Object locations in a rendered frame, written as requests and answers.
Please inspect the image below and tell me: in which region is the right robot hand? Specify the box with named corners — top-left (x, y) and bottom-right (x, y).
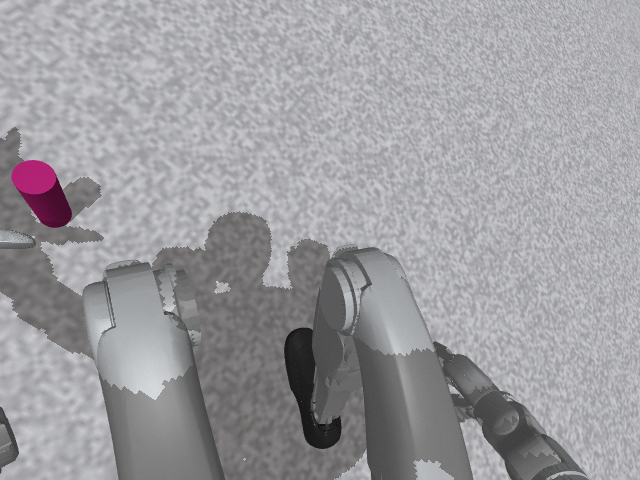
top-left (433, 341), bottom-right (500, 423)

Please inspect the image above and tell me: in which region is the left robot arm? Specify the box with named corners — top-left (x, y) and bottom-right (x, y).
top-left (0, 407), bottom-right (19, 473)

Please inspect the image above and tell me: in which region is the left robot hand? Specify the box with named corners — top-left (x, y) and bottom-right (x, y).
top-left (0, 229), bottom-right (36, 249)

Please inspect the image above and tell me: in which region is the right robot arm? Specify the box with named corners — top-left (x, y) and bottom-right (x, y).
top-left (473, 391), bottom-right (590, 480)

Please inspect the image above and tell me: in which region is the can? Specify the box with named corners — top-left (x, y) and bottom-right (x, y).
top-left (11, 160), bottom-right (72, 228)

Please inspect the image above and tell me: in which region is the right robot foot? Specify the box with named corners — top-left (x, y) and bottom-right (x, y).
top-left (284, 328), bottom-right (341, 449)

